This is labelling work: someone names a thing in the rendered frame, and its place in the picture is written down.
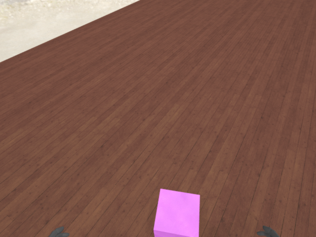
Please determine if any right robot hand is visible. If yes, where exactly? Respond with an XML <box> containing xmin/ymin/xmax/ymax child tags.
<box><xmin>257</xmin><ymin>226</ymin><xmax>280</xmax><ymax>237</ymax></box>

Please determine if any carton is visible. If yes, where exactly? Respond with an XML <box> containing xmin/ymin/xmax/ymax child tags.
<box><xmin>154</xmin><ymin>189</ymin><xmax>200</xmax><ymax>237</ymax></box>

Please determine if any left robot hand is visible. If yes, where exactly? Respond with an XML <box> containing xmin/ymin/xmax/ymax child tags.
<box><xmin>49</xmin><ymin>226</ymin><xmax>70</xmax><ymax>237</ymax></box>

